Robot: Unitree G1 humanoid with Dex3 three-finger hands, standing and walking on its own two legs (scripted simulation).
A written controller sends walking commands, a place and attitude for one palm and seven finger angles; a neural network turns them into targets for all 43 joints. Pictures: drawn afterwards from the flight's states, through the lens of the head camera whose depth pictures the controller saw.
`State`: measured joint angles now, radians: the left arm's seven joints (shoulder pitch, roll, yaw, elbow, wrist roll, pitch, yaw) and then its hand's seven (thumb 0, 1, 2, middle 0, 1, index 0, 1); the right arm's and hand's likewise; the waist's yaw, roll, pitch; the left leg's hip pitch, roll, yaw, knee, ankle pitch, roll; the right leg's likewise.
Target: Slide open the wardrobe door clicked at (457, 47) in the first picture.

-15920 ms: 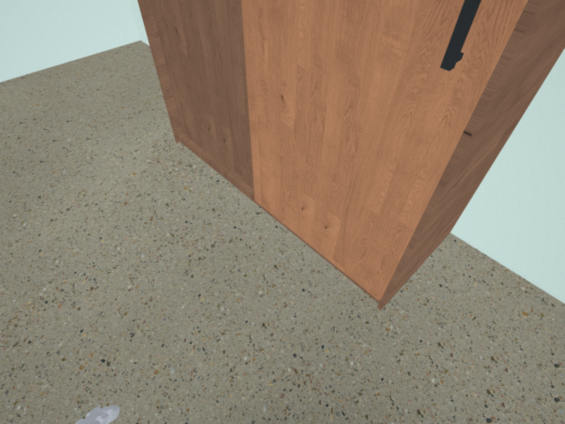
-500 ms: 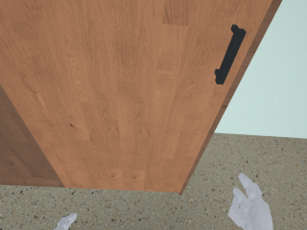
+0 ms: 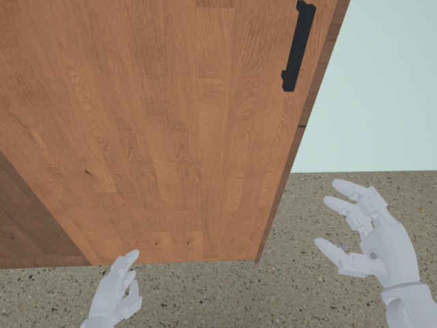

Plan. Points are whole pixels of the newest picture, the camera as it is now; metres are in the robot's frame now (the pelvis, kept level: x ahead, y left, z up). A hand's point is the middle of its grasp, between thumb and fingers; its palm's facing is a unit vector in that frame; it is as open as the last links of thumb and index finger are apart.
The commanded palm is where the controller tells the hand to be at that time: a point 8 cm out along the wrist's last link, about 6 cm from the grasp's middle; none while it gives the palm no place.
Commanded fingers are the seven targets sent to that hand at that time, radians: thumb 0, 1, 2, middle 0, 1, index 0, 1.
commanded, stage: raise the hand with hooked fingers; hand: right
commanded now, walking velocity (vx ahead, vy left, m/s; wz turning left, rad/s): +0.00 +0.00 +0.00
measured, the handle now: (294, 47) +0.52 -0.11 +0.28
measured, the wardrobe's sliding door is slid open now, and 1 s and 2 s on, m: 0.00 0.00 0.00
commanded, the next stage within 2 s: move the hooked fingers beside the handle in 1.42 s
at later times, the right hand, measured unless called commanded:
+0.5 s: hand (423, 195) +0.26 -0.25 +0.21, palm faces +0.01 +0.99 -0.14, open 13.1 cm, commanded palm +0.22 -0.30 +0.22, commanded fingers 0.00 0.50 -0.30 0.30 1.20 0.30 1.20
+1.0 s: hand out of the picture +0.29 -0.30 +0.31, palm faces +0.10 +0.98 -0.15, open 14.0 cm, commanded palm +0.24 -0.32 +0.30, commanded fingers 0.00 0.50 -0.30 0.30 1.20 0.30 1.20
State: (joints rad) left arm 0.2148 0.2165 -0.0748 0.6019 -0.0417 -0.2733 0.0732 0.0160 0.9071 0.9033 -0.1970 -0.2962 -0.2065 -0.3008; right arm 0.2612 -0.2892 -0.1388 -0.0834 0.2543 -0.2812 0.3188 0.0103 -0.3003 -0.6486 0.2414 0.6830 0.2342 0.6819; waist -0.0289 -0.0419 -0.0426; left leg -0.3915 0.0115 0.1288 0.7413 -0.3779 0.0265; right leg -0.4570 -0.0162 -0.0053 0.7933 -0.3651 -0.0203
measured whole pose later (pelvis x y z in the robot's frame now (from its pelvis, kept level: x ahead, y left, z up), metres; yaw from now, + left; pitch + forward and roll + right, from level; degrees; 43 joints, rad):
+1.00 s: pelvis +0.00 +0.00 +0.03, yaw +0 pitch -5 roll +0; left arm 0.17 0.29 -0.12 0.65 -0.10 -0.20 0.08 0.02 0.91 0.90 -0.20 -0.30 -0.21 -0.30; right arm -0.39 -0.64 -0.52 0.17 0.31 0.40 0.48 -0.01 0.51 -0.30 0.31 1.20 0.30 1.20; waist -0.07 -0.07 -0.02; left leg -0.13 0.02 0.12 0.45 -0.25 0.02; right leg -0.17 0.01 -0.02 0.47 -0.22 -0.02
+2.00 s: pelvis +0.03 +0.00 +0.03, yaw +1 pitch -2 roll +0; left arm 0.16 0.26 -0.12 0.63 -0.10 -0.15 0.07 0.02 0.91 0.90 -0.20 -0.30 -0.21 -0.30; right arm -0.43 -0.52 -0.43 0.13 0.30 0.44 0.40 -0.01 0.51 -0.30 0.31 1.20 0.30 1.20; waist -0.04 -0.06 -0.04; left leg -0.13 0.02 0.09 0.45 -0.28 0.02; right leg -0.16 0.01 -0.04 0.45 -0.24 -0.02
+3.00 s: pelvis +0.03 +0.00 +0.03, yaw +1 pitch +0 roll +0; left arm 0.21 0.28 -0.07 0.66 -0.10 -0.10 0.09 0.02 0.91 0.90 -0.20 -0.30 -0.20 -0.30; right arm -0.75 -0.45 -0.28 0.54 0.20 0.36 0.26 -0.01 0.51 -0.30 0.30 1.20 0.30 1.20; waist 0.00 -0.05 -0.04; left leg -0.17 0.01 0.09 0.45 -0.27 0.02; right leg -0.19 0.00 -0.04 0.44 -0.24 -0.02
